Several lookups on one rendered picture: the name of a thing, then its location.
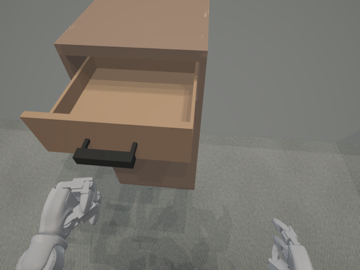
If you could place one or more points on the right robot hand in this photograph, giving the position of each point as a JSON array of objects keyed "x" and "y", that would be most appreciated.
[{"x": 294, "y": 254}]

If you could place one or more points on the left robot hand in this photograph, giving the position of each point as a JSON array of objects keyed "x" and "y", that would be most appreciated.
[{"x": 79, "y": 196}]

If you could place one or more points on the cabinet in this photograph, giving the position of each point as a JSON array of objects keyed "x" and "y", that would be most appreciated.
[{"x": 175, "y": 30}]

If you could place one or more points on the robot left forearm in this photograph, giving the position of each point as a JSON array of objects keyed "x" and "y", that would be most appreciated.
[{"x": 46, "y": 252}]

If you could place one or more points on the handle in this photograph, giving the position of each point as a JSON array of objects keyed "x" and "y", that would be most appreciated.
[{"x": 106, "y": 158}]

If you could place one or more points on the drawer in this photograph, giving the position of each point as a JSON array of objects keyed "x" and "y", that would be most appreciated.
[{"x": 114, "y": 102}]

